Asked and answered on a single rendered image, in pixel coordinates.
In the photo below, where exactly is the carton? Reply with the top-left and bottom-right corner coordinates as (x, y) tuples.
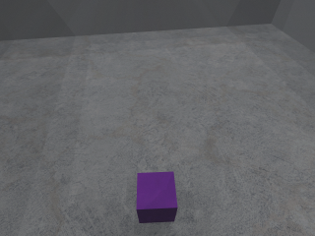
(136, 171), (178, 223)

